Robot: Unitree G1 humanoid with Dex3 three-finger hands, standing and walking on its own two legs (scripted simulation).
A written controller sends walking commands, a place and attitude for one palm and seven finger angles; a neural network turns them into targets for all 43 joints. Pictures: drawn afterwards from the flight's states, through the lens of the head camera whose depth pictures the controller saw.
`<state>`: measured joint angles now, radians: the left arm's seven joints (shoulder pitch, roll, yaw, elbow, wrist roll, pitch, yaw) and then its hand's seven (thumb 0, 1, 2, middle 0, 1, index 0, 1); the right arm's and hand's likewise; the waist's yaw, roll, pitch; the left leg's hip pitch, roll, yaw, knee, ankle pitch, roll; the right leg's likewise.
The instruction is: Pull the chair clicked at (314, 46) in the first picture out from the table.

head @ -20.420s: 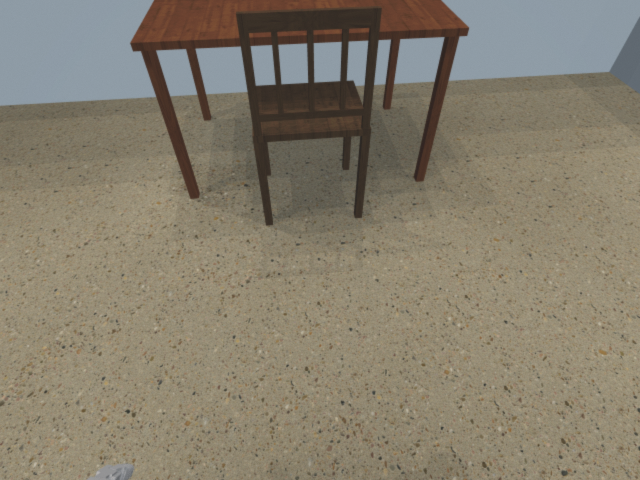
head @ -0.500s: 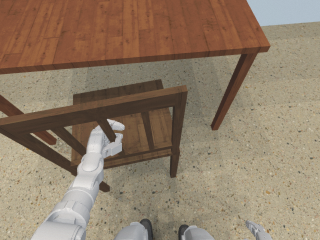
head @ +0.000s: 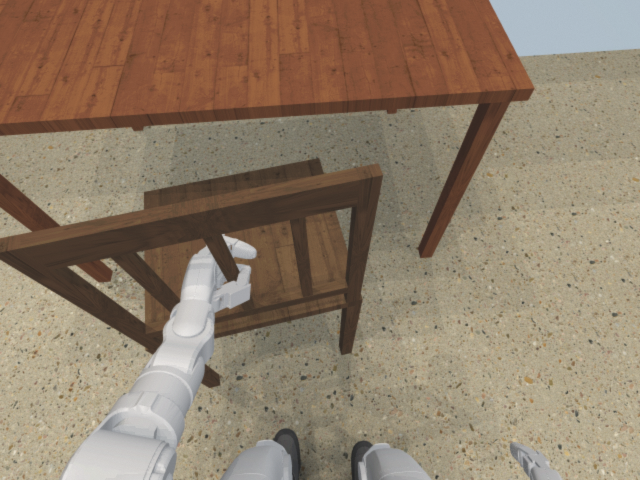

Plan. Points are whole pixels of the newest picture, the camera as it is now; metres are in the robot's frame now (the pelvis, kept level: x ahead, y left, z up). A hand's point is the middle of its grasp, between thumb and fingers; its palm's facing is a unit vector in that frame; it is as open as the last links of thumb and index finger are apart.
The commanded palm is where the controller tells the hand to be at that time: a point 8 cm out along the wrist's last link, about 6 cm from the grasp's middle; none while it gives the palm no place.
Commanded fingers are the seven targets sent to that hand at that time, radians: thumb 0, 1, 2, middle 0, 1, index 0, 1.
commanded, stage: step backward, pulling the chair out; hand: left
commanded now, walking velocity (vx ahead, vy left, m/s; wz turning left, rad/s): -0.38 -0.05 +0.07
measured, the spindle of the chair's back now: (233, 275) +0.40 +0.13 -0.08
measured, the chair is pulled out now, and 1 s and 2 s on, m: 0.12 0.12 0.13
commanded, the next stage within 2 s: stop walking, hand still on the chair in 1.50 s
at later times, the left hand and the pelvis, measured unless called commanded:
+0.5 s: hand (243, 288) +0.36 +0.11 -0.06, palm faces -0.03 -0.98 -0.19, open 5.1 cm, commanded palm +0.34 +0.16 -0.05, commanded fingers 0.00 0.90 0.90 -0.50 -1.45 -0.50 -1.45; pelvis +0.00 -0.01 +0.00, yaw +0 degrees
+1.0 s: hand (243, 288) +0.36 +0.11 -0.06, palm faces -0.03 -0.98 -0.19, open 5.1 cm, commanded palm +0.34 +0.16 -0.05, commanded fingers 0.00 0.90 0.90 -0.50 -1.45 -0.50 -1.45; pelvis +0.00 -0.01 +0.00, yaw +0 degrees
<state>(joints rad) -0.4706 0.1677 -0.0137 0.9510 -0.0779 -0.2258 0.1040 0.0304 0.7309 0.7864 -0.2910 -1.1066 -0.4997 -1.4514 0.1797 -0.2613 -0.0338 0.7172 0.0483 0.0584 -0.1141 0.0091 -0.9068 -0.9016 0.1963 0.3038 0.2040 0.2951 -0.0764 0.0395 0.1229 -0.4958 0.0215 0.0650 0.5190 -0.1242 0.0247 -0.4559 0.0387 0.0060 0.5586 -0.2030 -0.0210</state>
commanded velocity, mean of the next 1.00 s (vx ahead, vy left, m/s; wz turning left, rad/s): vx -0.38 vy -0.01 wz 0.06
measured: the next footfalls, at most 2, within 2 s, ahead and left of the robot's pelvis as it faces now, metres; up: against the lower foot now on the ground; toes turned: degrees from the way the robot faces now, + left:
none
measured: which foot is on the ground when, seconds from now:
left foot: down 0.00-1.00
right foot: down 0.00-1.00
